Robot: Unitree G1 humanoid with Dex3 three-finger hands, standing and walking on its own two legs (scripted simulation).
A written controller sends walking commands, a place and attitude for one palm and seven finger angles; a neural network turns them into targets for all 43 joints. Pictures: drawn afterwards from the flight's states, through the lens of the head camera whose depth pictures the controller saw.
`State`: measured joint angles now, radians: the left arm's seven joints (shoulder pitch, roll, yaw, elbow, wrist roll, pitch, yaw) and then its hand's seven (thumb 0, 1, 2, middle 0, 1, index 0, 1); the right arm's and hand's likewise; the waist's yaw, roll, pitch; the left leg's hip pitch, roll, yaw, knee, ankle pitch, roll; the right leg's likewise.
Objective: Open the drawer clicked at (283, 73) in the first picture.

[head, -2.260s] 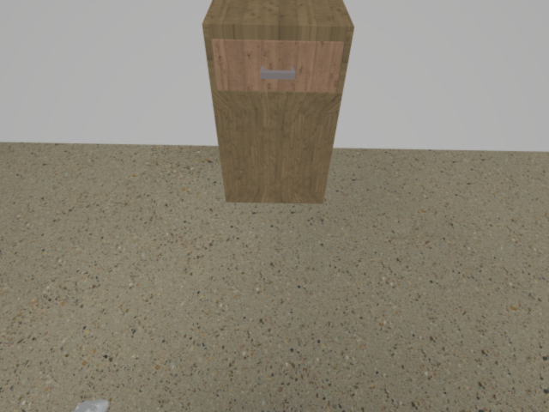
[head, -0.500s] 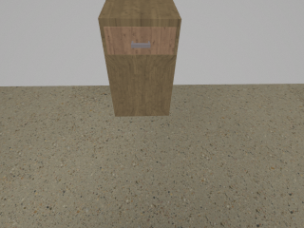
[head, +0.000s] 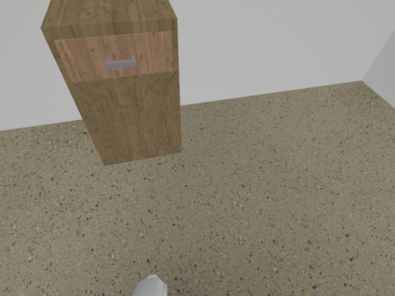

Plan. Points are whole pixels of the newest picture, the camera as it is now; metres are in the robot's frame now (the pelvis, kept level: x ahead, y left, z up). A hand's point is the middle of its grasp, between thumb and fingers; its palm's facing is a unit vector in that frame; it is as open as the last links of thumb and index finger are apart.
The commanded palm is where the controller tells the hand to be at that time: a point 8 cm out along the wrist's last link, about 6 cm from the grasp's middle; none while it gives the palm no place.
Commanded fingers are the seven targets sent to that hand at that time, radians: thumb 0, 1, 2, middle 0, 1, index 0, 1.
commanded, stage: walk to a spot facing it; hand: left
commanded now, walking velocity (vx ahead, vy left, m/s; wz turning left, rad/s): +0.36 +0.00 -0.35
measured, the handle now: (120, 61) +0.96 +0.39 -0.06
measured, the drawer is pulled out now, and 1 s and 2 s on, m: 0.00 0.00 0.00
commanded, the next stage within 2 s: turn to face it in 0.38 s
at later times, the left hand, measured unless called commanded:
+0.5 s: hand (136, 213) +0.35 +0.20 -0.17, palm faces -0.25 -0.95 -0.20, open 7.4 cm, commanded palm none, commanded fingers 0.00 0.90 0.90 -0.20 -0.30 -0.20 -0.30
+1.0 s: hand (143, 206) +0.38 +0.19 -0.20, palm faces -0.05 -0.99 -0.15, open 7.4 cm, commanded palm none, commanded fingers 0.00 0.90 0.90 -0.20 -0.30 -0.20 -0.30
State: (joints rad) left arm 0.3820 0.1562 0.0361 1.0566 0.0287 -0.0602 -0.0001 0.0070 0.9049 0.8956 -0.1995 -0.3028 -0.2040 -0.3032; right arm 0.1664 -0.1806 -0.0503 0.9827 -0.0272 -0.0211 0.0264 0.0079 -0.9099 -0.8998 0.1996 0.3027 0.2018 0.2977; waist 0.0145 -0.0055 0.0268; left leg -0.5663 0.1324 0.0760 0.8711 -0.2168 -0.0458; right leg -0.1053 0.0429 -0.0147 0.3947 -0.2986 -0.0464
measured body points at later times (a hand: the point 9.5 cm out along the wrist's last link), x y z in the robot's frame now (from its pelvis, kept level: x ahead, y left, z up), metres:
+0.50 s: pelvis +0.20 +0.03 +0.00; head +0.23 +0.03 +0.44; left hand +0.36 +0.25 -0.15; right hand +0.11 -0.21 -0.15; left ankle +0.16 +0.15 -0.74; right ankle +0.28 -0.12 -0.70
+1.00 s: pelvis +0.27 +0.02 -0.02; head +0.30 +0.06 +0.43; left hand +0.39 +0.24 -0.18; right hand +0.28 -0.22 -0.15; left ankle +0.31 +0.10 -0.74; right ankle +0.27 -0.11 -0.70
